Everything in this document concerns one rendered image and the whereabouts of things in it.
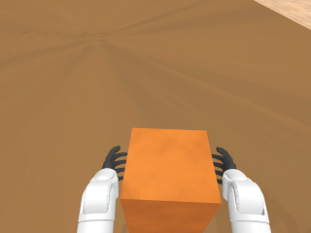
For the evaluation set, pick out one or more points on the robot right hand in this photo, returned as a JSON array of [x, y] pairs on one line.
[[227, 162]]

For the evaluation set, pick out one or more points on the robot left hand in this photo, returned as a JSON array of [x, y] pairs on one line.
[[110, 162]]

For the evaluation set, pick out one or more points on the robot left forearm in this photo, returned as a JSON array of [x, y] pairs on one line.
[[98, 204]]

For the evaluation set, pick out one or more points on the robot right forearm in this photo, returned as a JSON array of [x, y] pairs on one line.
[[246, 204]]

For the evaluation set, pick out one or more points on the carton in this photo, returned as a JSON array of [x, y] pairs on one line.
[[169, 183]]

